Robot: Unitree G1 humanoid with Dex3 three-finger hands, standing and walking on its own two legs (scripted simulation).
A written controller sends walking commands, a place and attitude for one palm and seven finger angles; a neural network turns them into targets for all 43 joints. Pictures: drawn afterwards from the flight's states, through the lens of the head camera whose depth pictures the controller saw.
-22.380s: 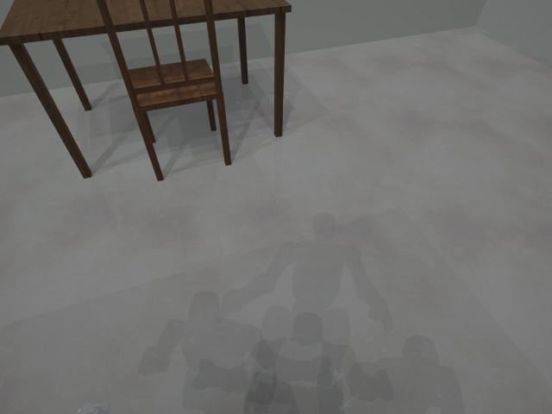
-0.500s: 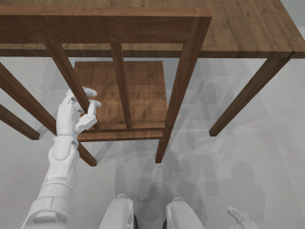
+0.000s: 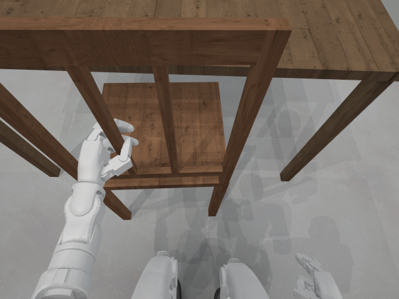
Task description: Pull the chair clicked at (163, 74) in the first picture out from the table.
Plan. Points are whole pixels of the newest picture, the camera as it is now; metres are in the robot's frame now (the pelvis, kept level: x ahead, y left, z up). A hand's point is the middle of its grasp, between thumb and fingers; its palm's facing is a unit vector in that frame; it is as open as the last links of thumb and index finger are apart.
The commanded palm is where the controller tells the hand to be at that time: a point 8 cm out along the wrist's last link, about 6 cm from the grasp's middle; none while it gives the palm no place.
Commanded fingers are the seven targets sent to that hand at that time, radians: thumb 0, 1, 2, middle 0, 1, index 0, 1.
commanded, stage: step backward, pulling the chair out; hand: left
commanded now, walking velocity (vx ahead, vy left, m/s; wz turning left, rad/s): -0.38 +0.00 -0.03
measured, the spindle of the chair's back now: (113, 135) +0.41 +0.17 +0.05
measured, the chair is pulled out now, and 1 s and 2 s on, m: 0.03 0.13 0.25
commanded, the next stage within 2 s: none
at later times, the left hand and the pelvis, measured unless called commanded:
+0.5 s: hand (132, 167) +0.35 +0.13 +0.04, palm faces -0.02 -0.99 -0.15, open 5.1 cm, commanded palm +0.33 +0.18 +0.04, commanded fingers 0.00 0.90 0.90 -0.50 -1.45 -0.50 -1.45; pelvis +0.00 +0.01 +0.10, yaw -3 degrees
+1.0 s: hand (132, 206) +0.28 +0.12 +0.04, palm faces -0.04 -0.98 -0.18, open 5.1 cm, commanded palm +0.26 +0.17 +0.04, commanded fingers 0.00 0.90 0.90 -0.50 -1.45 -0.50 -1.45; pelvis -0.06 +0.01 +0.10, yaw -3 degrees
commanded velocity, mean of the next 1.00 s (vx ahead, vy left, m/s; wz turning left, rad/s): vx -0.38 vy -0.04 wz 0.03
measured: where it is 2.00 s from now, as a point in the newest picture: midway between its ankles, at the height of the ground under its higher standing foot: outside the picture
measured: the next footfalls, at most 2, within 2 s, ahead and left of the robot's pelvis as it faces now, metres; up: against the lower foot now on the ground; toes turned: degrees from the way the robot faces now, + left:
left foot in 1.40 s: -0.14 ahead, +0.21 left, +0.00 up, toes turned +2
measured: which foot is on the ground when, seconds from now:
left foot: down 0.00-1.00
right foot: down 0.00-1.00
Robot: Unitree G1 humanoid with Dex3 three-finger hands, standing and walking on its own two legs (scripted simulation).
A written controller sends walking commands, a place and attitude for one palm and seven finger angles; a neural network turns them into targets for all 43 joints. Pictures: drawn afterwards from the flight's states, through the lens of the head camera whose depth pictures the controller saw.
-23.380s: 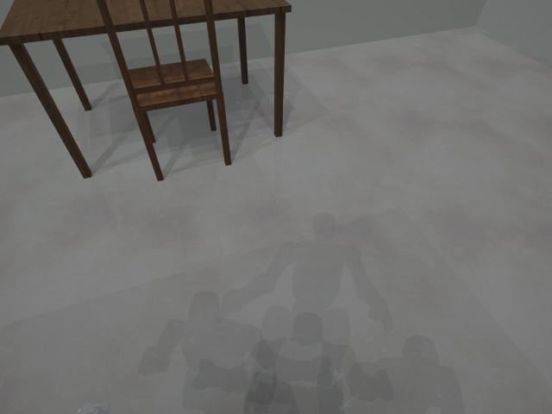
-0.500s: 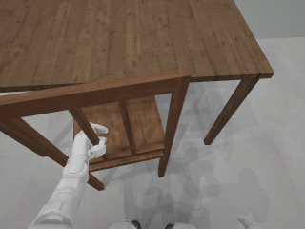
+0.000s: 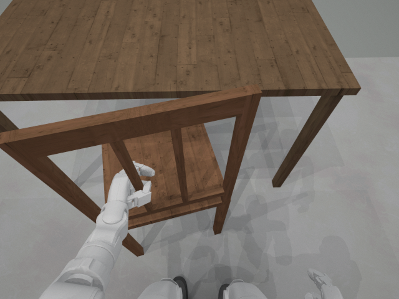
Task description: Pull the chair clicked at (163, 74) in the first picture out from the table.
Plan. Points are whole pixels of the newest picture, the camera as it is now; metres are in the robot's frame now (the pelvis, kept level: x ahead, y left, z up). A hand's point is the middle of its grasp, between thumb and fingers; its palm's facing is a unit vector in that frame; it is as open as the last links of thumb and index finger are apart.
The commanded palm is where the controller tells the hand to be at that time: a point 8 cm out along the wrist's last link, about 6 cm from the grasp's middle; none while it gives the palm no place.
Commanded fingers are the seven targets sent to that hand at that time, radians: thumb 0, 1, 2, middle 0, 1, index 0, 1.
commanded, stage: step backward, pulling the chair out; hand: left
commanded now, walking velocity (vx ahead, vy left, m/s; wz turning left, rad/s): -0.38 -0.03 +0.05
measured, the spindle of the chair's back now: (136, 182) +0.36 +0.16 -0.05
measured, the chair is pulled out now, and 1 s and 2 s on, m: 0.13 0.25 0.38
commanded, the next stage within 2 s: none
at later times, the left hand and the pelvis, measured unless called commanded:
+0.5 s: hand (143, 217) +0.28 +0.13 -0.06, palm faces -0.06 -0.98 -0.17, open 5.0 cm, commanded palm +0.25 +0.18 -0.06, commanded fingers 0.00 0.90 0.90 -0.50 -1.45 -0.50 -1.45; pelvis -0.07 +0.03 +0.00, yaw +2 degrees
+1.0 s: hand (138, 247) +0.22 +0.13 -0.06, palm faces -0.04 -0.98 -0.20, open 5.1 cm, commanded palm +0.20 +0.18 -0.06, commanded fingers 0.00 0.90 0.90 -0.50 -1.45 -0.50 -1.45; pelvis -0.12 +0.02 -0.01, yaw +2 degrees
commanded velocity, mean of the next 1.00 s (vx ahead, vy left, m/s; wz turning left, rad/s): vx -0.38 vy -0.06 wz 0.02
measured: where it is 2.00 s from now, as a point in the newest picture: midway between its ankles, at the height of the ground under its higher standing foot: outside the picture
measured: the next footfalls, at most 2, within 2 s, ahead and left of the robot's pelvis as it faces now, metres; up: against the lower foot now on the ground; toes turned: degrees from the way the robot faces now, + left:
left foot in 0.40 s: -0.09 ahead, +0.20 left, +0.00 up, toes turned +5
right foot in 1.20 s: -0.09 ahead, -0.11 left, +0.00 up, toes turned -1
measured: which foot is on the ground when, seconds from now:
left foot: down 0.00-0.10, up 0.12-0.38, down 0.40-1.00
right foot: down 0.00-1.00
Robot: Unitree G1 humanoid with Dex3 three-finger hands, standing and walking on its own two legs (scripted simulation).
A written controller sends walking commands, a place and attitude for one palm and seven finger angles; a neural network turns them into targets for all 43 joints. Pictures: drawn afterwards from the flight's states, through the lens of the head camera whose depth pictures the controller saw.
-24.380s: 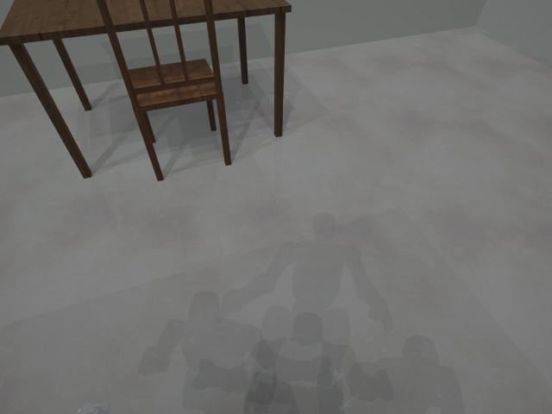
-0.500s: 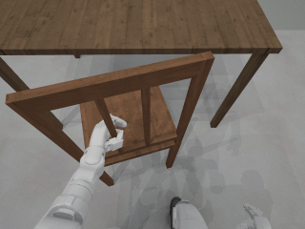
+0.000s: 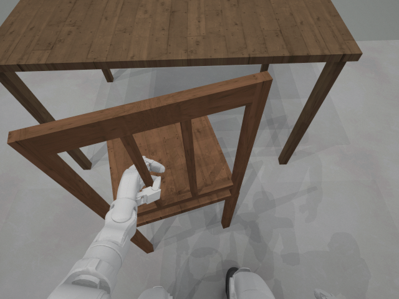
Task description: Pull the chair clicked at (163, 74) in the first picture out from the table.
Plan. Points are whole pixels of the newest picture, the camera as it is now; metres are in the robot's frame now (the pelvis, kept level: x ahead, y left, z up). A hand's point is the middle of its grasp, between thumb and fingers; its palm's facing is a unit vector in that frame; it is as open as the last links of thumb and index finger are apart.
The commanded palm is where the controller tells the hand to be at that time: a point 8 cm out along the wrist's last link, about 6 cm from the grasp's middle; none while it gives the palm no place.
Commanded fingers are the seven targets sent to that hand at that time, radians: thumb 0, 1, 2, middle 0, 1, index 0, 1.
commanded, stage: step backward, pulling the chair out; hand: left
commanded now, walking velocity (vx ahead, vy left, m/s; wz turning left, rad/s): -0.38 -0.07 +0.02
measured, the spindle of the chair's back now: (146, 177) +0.37 +0.12 -0.04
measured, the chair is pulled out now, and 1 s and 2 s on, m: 0.25 0.38 0.58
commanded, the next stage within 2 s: stop walking, hand still on the chair in 1.68 s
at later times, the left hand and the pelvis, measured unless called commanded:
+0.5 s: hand (154, 216) +0.28 +0.10 -0.05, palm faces -0.06 -0.98 -0.18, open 5.0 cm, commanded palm +0.26 +0.15 -0.05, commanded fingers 0.00 0.90 0.90 -0.50 -1.45 -0.50 -1.45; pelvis -0.06 +0.00 +0.01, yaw +0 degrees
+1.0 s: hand (148, 256) +0.20 +0.11 -0.05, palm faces -0.05 -0.98 -0.19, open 5.1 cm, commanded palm +0.19 +0.16 -0.05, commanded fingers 0.00 0.90 0.90 -0.50 -1.45 -0.50 -1.45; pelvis -0.13 -0.01 +0.01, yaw +0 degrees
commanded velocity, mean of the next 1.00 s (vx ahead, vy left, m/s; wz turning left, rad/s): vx -0.38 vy -0.07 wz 0.00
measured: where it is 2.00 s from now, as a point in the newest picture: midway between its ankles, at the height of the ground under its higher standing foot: outside the picture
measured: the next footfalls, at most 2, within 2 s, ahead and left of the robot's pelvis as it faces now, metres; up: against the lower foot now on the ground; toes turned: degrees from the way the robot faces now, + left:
right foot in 0.20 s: +0.03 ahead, -0.13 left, +0.00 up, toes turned -3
left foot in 0.84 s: -0.22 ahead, +0.13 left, +0.00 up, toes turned -3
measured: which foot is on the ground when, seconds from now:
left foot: down 0.00-0.66, up 0.68-0.82, down 0.84-1.00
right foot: down 0.00-0.10, up 0.12-0.18, down 0.20-0.88, up 0.90-0.98, down 1.00-1.00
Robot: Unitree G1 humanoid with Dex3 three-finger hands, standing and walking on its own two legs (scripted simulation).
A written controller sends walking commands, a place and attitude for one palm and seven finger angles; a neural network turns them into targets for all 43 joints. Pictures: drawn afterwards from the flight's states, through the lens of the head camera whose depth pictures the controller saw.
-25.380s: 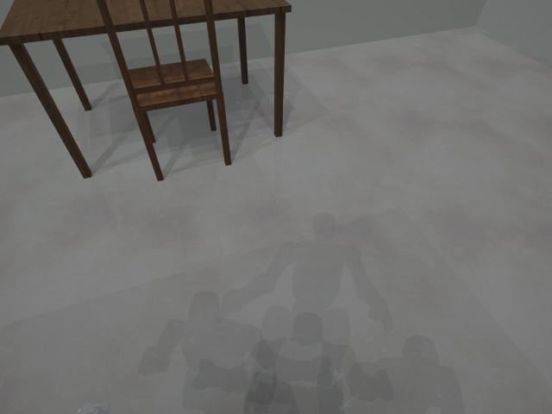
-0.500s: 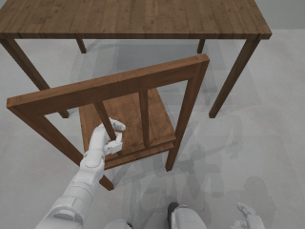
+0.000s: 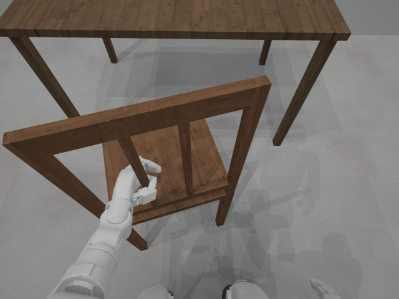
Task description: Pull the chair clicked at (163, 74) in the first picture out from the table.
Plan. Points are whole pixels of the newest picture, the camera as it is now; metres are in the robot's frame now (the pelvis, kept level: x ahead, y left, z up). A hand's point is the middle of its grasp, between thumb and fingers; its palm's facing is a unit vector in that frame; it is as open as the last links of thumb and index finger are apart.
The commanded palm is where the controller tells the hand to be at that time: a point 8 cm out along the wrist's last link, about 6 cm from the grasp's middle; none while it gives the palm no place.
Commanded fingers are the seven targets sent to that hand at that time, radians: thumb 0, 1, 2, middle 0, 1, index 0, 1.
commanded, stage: step backward, pulling the chair out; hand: left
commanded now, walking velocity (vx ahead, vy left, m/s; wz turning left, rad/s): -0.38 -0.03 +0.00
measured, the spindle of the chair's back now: (142, 177) +0.37 +0.14 -0.05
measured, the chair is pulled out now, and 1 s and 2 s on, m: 0.38 0.58 0.60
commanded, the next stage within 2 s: stop walking, hand still on the chair in 0.68 s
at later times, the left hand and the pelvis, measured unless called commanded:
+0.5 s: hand (145, 237) +0.24 +0.12 -0.06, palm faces -0.06 -0.98 -0.21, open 5.2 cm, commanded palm +0.22 +0.17 -0.05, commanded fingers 0.00 0.90 0.90 -0.50 -1.45 -0.50 -1.45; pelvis -0.10 +0.00 +0.00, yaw -2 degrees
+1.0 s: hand (138, 292) +0.14 +0.12 -0.06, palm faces +0.01 -0.98 -0.19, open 5.2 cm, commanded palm +0.12 +0.17 -0.04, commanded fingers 0.00 0.90 0.90 -0.50 -1.45 -0.50 -1.45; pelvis -0.18 -0.01 +0.00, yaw -3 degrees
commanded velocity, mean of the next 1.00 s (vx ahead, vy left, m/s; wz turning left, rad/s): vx -0.21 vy -0.03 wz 0.02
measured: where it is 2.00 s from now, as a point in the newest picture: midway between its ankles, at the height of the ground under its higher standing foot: outside the picture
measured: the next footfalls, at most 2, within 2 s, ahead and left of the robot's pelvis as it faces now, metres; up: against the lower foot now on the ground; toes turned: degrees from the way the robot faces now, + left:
right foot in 0.44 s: -0.06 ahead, -0.14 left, +0.00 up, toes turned -5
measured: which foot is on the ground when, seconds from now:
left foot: down 0.00-1.00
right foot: down 0.00-0.32, up 0.34-0.42, down 0.44-1.00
